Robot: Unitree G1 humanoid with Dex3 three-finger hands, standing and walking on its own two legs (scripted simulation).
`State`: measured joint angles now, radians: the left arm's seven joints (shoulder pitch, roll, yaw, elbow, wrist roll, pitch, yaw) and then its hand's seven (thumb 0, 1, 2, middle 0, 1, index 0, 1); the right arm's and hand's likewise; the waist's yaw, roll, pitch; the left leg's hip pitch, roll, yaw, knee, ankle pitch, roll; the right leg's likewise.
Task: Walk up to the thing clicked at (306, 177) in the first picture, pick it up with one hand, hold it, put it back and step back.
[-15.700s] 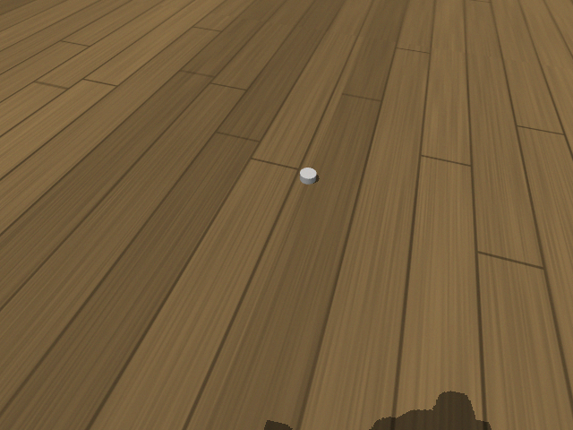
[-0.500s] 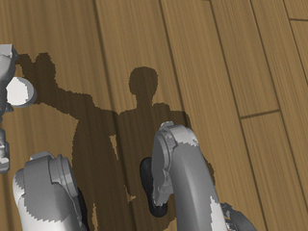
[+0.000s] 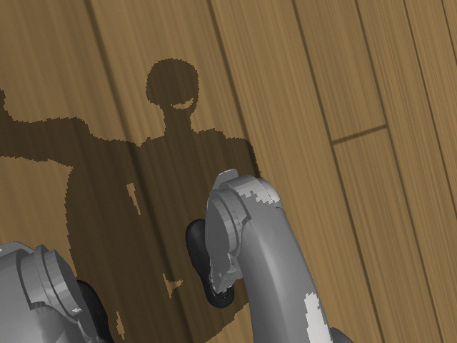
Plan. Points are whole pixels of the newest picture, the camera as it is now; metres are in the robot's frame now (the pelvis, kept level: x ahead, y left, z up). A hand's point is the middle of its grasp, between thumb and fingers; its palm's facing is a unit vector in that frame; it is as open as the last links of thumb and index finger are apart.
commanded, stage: rest palm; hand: left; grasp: from above
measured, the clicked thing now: out of the picture +0.48 +0.29 -0.28
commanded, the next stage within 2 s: close in 0.56 s
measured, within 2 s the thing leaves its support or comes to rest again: neither
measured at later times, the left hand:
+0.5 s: hand out of the picture +0.47 +0.28 -0.25, palm faces -0.45 -0.13 -0.88, open 13.8 cm
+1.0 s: hand out of the picture +0.47 +0.28 -0.26, palm faces -0.44 -0.13 -0.89, open 13.1 cm
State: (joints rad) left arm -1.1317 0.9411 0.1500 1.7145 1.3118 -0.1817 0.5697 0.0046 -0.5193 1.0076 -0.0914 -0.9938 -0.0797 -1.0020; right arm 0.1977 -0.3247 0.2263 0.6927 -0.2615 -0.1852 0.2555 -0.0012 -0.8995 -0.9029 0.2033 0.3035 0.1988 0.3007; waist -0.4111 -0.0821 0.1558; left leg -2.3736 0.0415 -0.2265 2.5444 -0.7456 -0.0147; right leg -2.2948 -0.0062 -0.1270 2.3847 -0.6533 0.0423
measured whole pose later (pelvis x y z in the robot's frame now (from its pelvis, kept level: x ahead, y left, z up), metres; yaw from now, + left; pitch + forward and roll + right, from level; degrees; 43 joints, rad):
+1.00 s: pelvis -0.01 +0.01 +0.00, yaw -3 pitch +28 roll -15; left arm -1.17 1.03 0.11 1.80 1.28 -0.15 0.63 0.00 -0.35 0.87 -0.17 -0.99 -0.19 -0.97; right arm 0.13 -0.37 0.32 0.64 -0.27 -0.28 0.31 0.00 -0.90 -0.91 0.20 0.30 0.20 0.30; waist -0.45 -0.14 0.23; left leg -2.35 0.04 -0.27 2.56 -0.73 0.00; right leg -2.24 0.01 -0.17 2.35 -0.63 0.06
